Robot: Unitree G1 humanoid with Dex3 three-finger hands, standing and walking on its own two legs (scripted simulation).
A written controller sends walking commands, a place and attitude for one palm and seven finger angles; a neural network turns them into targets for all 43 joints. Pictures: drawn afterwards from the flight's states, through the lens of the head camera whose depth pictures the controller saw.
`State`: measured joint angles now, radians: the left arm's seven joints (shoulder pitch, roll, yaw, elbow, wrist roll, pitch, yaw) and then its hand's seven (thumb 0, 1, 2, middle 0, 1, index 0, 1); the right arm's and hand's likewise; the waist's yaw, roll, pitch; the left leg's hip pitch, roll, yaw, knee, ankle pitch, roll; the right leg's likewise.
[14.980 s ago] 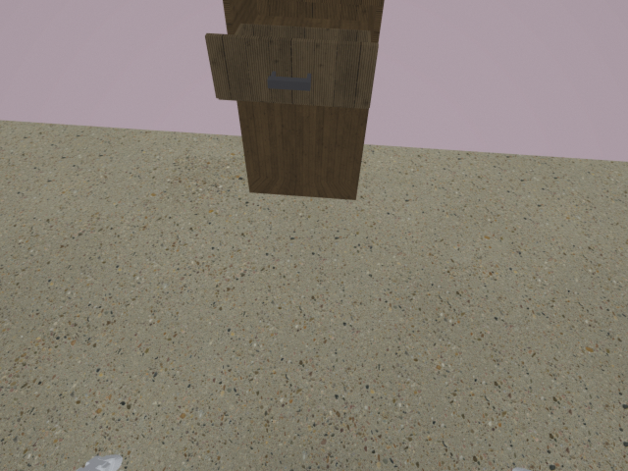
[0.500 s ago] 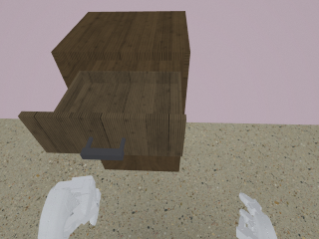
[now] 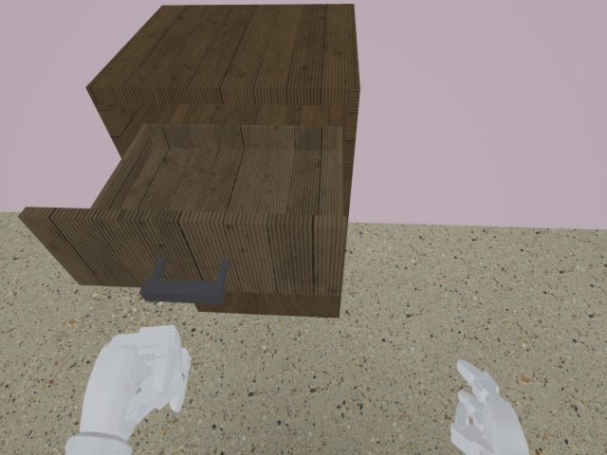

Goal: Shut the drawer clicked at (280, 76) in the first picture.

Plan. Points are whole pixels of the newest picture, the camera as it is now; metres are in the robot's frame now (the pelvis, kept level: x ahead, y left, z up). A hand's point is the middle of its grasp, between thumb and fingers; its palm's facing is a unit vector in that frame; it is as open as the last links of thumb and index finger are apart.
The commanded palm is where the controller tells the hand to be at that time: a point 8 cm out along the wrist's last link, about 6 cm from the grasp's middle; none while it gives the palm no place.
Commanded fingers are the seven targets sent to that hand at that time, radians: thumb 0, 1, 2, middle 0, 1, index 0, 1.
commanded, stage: bring the fist close to the handle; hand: left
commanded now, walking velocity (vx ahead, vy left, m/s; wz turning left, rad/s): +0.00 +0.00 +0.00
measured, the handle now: (188, 278) +0.36 +0.20 +0.02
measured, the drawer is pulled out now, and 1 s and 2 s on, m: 0.30 0.30 0.23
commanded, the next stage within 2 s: push the drawer shut in 1.06 s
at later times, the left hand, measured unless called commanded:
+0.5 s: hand (194, 353) +0.24 +0.15 +0.03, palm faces -0.04 -1.00 -0.03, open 3.3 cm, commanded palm +0.22 +0.21 +0.03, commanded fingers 0.00 0.90 0.90 -1.40 -1.60 -1.40 -1.60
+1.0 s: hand (203, 342) +0.26 +0.15 +0.01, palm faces -0.03 -1.00 -0.03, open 3.3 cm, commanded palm +0.24 +0.21 +0.02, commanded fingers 0.00 0.90 0.90 -1.40 -1.60 -1.40 -1.60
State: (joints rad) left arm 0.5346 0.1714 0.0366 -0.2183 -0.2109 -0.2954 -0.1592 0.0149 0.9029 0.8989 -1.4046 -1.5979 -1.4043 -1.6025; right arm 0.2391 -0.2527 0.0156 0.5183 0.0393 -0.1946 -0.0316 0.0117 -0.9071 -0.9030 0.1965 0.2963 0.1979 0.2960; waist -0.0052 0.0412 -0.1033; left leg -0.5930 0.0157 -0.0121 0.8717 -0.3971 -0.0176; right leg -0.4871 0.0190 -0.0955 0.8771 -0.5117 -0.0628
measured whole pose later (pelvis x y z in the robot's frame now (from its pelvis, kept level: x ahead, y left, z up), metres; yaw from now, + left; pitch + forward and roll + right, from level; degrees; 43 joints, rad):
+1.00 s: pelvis -0.01 +0.03 -0.03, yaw -2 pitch +15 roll -1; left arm 0.20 0.16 0.01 0.08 -0.15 -0.36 -0.03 0.01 0.90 0.90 -1.40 -1.60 -1.40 -1.60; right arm 0.24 -0.24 0.02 0.51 0.01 -0.05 0.00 0.01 -0.91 -0.90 0.20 0.30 0.20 0.30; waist -0.04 0.03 -0.14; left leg -0.87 0.02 0.01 1.08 -0.46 0.02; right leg -0.76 0.02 -0.07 1.07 -0.56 -0.03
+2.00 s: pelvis -0.03 +0.03 -0.03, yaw -2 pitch +15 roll -2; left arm -0.27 0.22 0.12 0.55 -0.16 -0.40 -0.06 -0.02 0.78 0.90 -1.40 -1.60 -1.40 -1.60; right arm 0.25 -0.26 0.02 0.61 0.02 -0.03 -0.02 0.01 -0.91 -0.90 0.20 0.30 0.20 0.30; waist -0.07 0.03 -0.12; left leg -0.91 0.03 0.01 1.07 -0.43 0.01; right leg -0.81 0.03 -0.08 1.06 -0.53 -0.04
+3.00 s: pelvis -0.03 +0.03 -0.05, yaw -3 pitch +23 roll -3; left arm -0.86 0.35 0.30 1.14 -0.04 -0.47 -0.02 -0.06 0.80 0.92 -1.40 -1.60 -1.40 -1.60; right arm 0.35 -0.26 0.02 0.65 -0.03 0.06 0.03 0.00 -0.91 -0.90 0.20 0.30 0.20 0.30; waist -0.17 0.04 -0.13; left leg -1.10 0.04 0.01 1.15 -0.44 0.03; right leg -0.99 0.03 -0.07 1.12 -0.53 -0.03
